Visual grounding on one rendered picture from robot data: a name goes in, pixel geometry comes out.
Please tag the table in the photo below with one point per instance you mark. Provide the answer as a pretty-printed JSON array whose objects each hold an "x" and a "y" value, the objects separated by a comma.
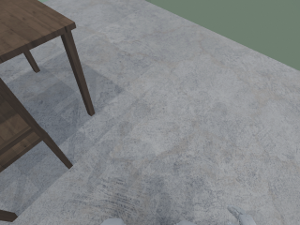
[{"x": 26, "y": 24}]

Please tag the chair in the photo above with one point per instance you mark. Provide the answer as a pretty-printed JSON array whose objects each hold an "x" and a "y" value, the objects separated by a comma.
[{"x": 19, "y": 133}]

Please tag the right robot hand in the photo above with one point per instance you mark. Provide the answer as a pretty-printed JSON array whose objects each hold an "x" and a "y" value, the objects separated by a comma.
[{"x": 241, "y": 215}]

